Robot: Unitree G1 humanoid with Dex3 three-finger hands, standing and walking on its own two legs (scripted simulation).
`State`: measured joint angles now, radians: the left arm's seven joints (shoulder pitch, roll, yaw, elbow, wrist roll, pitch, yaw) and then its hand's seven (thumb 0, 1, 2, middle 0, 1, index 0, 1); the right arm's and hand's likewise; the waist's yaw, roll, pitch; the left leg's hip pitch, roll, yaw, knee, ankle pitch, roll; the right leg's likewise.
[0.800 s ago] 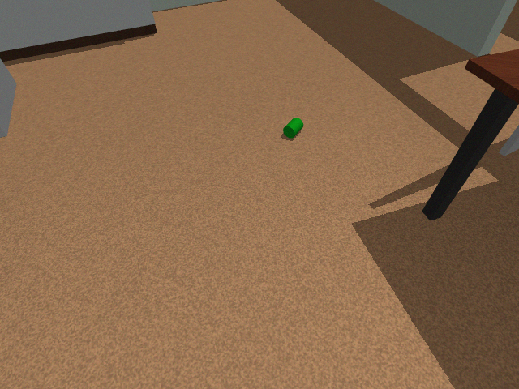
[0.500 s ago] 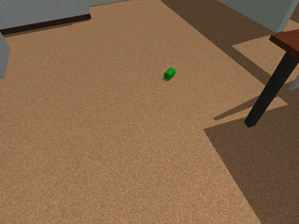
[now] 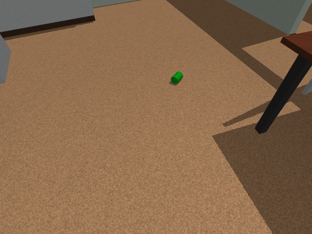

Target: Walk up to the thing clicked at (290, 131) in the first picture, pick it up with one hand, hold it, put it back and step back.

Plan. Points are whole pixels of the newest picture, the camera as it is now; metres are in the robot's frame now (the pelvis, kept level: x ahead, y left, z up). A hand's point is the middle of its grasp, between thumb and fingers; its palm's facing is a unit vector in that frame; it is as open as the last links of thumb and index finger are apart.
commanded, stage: stand
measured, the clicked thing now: (176, 77) +1.61 -0.19 -0.74
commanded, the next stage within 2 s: walk up in 0.32 s
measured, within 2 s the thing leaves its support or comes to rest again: neither
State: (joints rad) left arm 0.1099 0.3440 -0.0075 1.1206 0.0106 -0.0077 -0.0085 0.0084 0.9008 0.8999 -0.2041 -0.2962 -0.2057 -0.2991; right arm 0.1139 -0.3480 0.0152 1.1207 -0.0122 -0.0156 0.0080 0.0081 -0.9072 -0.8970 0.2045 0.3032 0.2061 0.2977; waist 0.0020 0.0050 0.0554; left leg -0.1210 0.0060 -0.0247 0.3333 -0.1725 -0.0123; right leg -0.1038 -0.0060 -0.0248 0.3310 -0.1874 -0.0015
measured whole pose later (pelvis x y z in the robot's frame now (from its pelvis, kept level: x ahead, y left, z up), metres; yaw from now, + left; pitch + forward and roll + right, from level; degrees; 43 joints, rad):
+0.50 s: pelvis -0.01 -0.01 -0.01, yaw +6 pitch -2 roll -1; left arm 0.07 0.38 0.06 1.01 0.02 0.02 -0.02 0.01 0.90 0.90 -0.21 -0.30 -0.21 -0.30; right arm 0.16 -0.38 -0.04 1.02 -0.02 0.01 0.01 0.01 -0.91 -0.90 0.21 0.30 0.21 0.30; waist 0.00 0.01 0.11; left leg -0.29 -0.01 -0.08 0.60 -0.28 0.00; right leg -0.18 -0.02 -0.12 0.48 -0.27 -0.02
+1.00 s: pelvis +0.00 +0.01 -0.03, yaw +19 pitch -1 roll +0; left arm 0.14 0.42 0.08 0.88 0.02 0.08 -0.03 0.01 0.90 0.90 -0.20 -0.30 -0.20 -0.30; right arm 0.28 -0.39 -0.03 0.84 -0.03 -0.04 -0.03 0.01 -0.90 -0.90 0.21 0.30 0.21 0.30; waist 0.00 -0.05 0.14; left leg -0.32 -0.01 -0.10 0.66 -0.31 -0.01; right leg -0.39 -0.06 0.02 0.88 -0.49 -0.01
